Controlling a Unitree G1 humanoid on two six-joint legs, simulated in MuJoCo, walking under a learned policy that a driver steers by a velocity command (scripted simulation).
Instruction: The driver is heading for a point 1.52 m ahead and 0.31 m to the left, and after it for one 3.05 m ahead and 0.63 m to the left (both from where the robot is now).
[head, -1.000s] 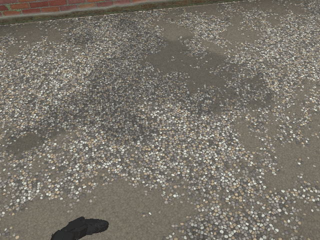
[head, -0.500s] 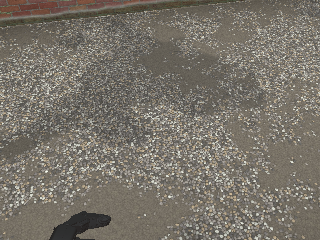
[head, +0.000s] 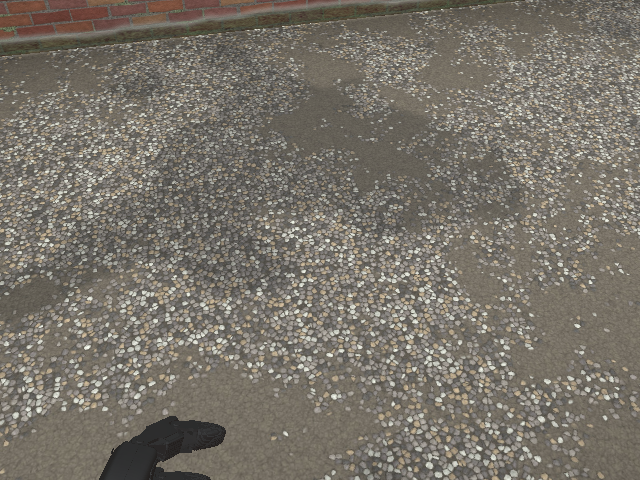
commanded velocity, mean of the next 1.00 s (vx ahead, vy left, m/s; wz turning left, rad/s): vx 0.43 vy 0.00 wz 0.00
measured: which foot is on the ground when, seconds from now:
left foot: down 0.00-1.00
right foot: down 0.00-1.00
